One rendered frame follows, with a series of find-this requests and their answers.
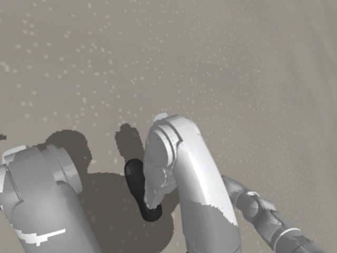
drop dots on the right robot hand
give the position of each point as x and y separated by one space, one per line
234 189

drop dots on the right robot arm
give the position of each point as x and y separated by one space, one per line
277 231

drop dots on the right robot foot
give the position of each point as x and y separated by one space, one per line
135 179

